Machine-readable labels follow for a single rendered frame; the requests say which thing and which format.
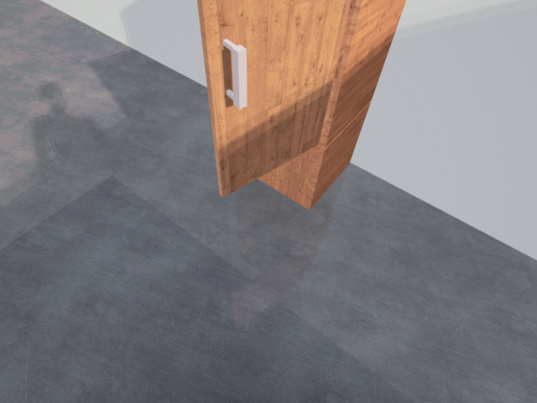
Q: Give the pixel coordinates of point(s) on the cupboard door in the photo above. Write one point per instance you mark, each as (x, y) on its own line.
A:
(292, 51)

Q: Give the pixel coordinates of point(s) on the handle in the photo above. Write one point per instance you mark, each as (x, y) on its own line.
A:
(239, 70)

